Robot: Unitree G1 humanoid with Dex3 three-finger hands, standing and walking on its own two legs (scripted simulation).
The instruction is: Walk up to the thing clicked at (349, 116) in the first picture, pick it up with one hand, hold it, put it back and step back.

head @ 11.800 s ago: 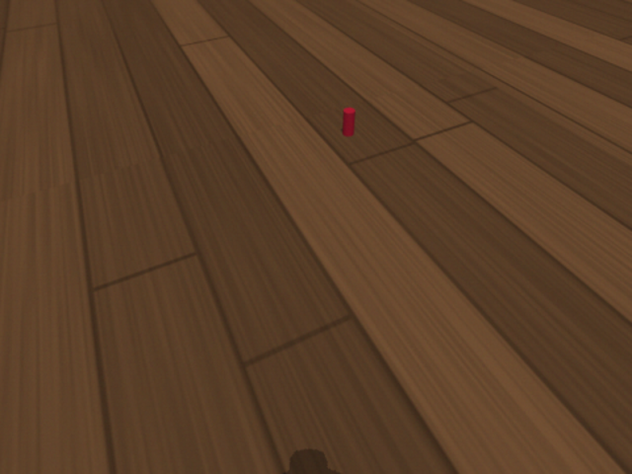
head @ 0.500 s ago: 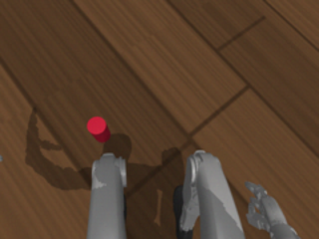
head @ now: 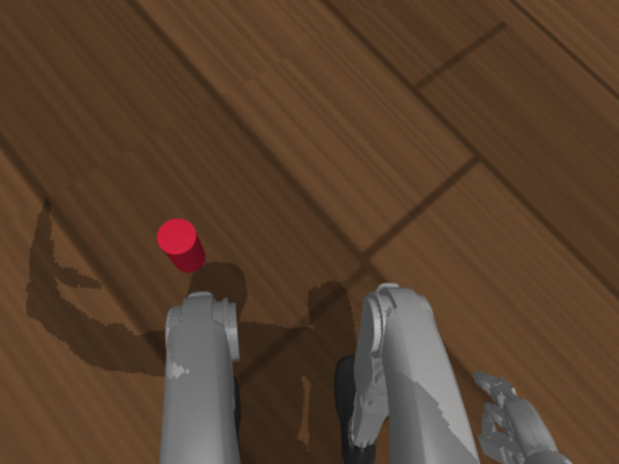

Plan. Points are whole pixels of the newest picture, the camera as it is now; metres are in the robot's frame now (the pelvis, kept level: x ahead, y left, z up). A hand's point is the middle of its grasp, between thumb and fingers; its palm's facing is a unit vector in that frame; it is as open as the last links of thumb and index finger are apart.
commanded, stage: go down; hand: left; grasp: from the side
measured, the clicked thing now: (183, 247) +0.45 +0.21 -0.32
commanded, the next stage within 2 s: approach in 0.10 s
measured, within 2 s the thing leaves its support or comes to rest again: neither
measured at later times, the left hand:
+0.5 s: hand (4, 236) +0.39 +0.38 -0.08, palm faces +0.15 -0.99 +0.00, open 17.5 cm
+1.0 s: hand (146, 255) +0.41 +0.26 -0.25, palm faces +0.02 -1.00 +0.07, open 17.6 cm
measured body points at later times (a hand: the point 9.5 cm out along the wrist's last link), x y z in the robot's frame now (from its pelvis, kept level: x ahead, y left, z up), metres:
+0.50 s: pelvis +0.00 +0.00 -0.04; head +0.22 +0.08 +0.34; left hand +0.38 +0.43 -0.08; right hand +0.16 -0.28 -0.13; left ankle +0.09 +0.13 -0.36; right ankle +0.11 -0.13 -0.36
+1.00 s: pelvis -0.01 +0.01 -0.10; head +0.22 +0.15 +0.26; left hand +0.41 +0.31 -0.25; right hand +0.16 -0.25 -0.15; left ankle +0.09 +0.13 -0.36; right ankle +0.11 -0.13 -0.36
